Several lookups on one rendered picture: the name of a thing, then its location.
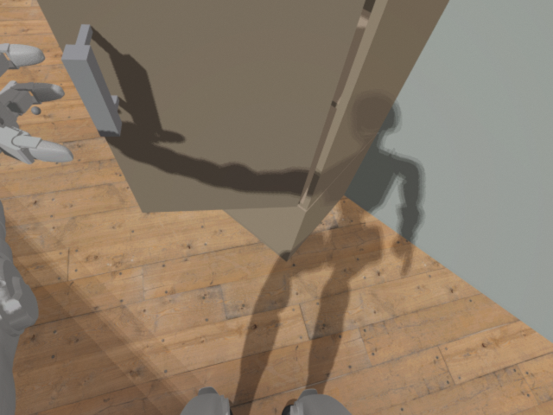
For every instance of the robot left hand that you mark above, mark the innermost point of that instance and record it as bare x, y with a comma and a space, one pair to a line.
15, 100

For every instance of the left robot upper arm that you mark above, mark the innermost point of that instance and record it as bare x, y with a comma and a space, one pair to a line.
18, 310

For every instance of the robot left thigh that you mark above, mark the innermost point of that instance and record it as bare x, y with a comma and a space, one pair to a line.
207, 404

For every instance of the cupboard door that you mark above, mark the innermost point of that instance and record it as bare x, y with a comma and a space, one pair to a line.
222, 102

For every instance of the left robot shin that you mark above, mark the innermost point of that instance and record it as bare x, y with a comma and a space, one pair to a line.
207, 389

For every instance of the handle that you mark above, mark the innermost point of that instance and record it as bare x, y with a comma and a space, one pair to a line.
83, 69

